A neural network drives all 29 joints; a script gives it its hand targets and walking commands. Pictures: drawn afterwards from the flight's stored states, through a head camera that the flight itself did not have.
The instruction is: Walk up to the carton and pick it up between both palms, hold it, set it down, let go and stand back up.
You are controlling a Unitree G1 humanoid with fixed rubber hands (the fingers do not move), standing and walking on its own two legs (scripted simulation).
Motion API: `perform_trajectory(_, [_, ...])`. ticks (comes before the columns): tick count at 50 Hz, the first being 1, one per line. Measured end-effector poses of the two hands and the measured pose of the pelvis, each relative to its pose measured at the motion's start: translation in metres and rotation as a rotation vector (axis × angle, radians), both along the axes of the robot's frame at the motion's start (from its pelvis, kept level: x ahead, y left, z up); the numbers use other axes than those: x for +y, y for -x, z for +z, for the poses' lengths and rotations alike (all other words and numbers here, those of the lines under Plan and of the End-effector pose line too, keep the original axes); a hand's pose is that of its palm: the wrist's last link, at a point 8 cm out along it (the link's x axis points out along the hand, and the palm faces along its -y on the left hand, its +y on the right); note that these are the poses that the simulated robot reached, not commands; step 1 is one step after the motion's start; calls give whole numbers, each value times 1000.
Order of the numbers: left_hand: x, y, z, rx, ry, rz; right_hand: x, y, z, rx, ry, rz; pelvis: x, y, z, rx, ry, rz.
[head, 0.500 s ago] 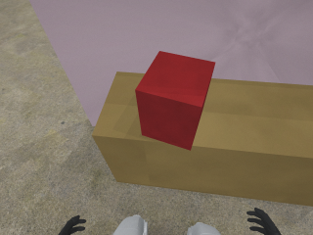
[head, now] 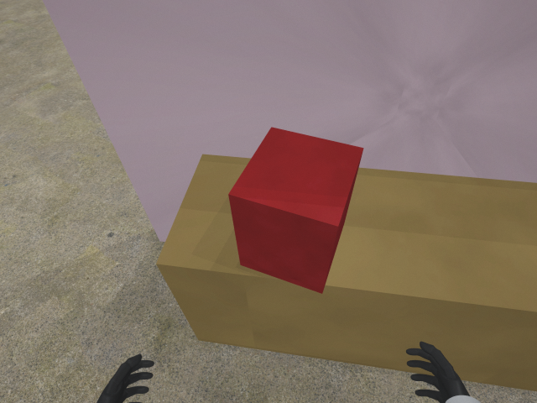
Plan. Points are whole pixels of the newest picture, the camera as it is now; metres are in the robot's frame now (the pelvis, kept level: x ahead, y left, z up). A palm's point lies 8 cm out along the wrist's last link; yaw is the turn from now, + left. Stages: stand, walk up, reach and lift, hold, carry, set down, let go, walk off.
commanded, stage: walk up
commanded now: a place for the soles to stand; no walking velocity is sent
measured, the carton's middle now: (297, 211) +0.51 -0.03 -0.09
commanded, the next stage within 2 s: none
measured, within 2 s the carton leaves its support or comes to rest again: neither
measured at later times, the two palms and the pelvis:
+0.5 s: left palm out of the picture +0.06 +0.29 -0.11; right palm out of the picture +0.13 -0.24 -0.10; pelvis +0.01 +0.01 -0.01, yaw +3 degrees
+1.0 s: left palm (114, 375) +0.19 +0.27 -0.11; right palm (435, 366) +0.21 -0.25 -0.13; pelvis +0.10 +0.01 -0.02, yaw +0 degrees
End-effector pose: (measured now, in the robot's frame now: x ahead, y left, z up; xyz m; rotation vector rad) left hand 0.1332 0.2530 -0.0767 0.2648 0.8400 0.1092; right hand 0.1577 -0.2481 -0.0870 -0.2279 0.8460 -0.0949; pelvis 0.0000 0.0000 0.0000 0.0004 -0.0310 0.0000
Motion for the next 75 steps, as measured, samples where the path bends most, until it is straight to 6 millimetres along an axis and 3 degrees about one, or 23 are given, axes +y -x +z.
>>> perform_trajectory(10, [5, 17, -4, 39, 1, 23, 1, 27, -9, 74, -9, -18, 2, 1, 2, -5, 2, 16])
perform_trajectory(18, [9, 34, -10, 70, 5, 49, 4, 37, -11, 99, -2, -6, 4, 3, 2, -7, 4, 33])
perform_trajectory(26, [42, 84, -36, 206, -26, 142, 10, 30, -9, 86, 26, 18, 14, -19, -7, -27, 12, 62])
perform_trajectory(29, [48, 91, -47, 279, -14, 156, 8, 30, -9, 76, 54, -7, 19, -31, -11, -18, -7, 64])
perform_trajectory(32, [45, 73, -48, 287, -10, 131, -1, 42, -12, 129, 94, -45, 17, -41, -11, -21, -25, 60])
perform_trajectory(36, [29, 29, -40, 223, 3, 81, -13, 50, -15, 193, 110, -76, 12, -56, -8, -28, -36, 37])
perform_trajectory(42, [6, -36, -35, 100, -26, 21, -30, 24, -39, 210, 78, -84, 0, -79, -24, -37, -3, 0])
perform_trajectory(46, [10, -49, -32, 88, -60, 55, -24, -12, -46, 197, 64, -47, 1, -89, -27, -37, 19, -4])
perform_trajectory(51, [25, -58, -29, 107, -78, 65, -1, -60, -39, 103, 29, -9, 11, -100, -25, -27, 22, -11])
perform_trajectory(55, [33, -72, -32, 116, -49, 61, 12, -82, -31, 46, 11, -19, 18, -109, -24, -28, 2, -28])
perform_trajectory(61, [27, -104, -23, 79, -20, 10, 17, -112, -10, -4, 9, -26, 21, -124, -13, -18, 4, -59])
perform_trajectory(68, [22, -142, -14, 29, -20, -53, 5, -125, 4, -48, 29, -62, 25, -131, -11, -13, -2, -101])
perform_trajectory(75, [17, -166, -9, 6, -34, -112, -7, -105, -1, -19, 37, -118, 26, -133, -12, -14, -6, -144])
